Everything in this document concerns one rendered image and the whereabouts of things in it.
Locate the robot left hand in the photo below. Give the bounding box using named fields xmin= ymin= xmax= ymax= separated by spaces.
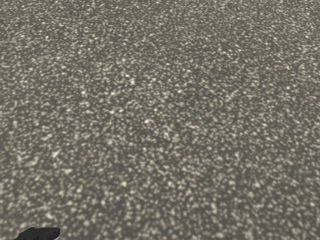
xmin=14 ymin=227 xmax=60 ymax=240

